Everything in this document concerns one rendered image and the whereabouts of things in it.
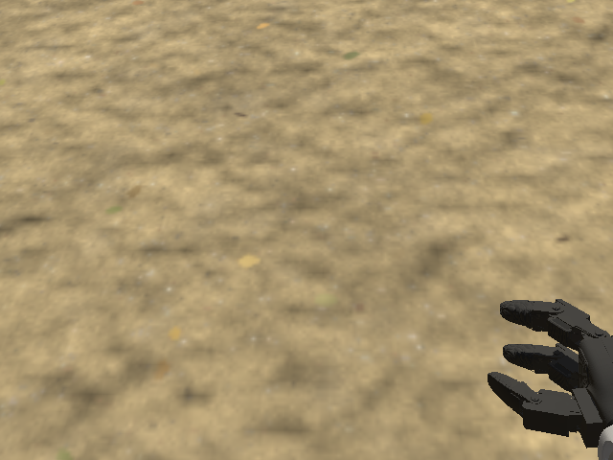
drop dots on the right robot hand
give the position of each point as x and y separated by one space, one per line
587 375

